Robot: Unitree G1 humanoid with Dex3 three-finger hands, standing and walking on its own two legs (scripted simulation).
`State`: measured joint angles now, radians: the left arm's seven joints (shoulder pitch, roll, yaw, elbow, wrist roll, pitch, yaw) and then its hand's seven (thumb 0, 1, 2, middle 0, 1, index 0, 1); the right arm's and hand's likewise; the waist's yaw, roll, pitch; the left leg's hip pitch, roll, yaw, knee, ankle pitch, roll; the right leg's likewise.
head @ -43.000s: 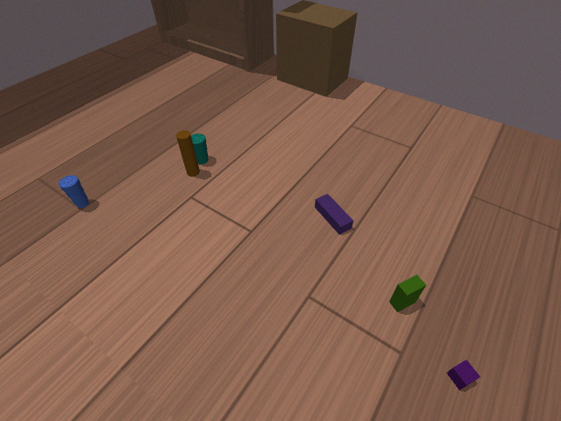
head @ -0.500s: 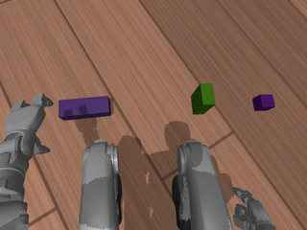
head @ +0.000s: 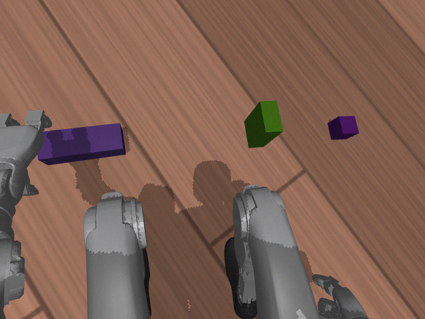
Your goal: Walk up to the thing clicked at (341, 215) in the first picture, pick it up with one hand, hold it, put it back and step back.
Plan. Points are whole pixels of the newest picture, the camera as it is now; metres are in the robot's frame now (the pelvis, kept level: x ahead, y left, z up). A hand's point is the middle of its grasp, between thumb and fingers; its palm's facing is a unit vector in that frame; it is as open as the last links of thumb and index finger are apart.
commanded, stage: rise first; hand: left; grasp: from above
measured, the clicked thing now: (84, 144) +0.49 +0.30 -0.32
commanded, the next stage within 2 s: none
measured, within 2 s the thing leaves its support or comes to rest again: neither
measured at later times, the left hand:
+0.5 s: hand (41, 154) +0.42 +0.34 -0.18, palm faces -0.44 -0.09 -0.89, open 14.2 cm
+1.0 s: hand (46, 152) +0.43 +0.34 -0.20, palm faces -0.43 -0.09 -0.90, open 14.3 cm
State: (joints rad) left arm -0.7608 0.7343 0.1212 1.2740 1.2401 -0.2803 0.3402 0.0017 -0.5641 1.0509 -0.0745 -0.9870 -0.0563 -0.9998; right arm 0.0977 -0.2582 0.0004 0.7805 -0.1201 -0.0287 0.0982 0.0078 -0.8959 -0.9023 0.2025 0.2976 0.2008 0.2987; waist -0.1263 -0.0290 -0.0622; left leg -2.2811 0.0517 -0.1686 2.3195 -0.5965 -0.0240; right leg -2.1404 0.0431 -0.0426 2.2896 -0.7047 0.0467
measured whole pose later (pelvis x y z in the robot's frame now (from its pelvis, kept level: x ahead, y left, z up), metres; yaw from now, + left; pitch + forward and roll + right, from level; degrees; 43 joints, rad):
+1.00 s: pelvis +0.01 +0.00 -0.03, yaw -2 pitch +31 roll -8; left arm -0.83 0.80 0.17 1.41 1.26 -0.28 0.43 0.00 -0.56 1.03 -0.08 -1.01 -0.07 -1.02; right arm 0.07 -0.26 0.06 0.78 -0.18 -0.03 0.13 0.01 -0.90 -0.90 0.20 0.30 0.20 0.30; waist -0.18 -0.05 -0.01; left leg -2.35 0.05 -0.21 2.43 -0.64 -0.05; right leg -2.21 0.07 -0.06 2.39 -0.73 0.06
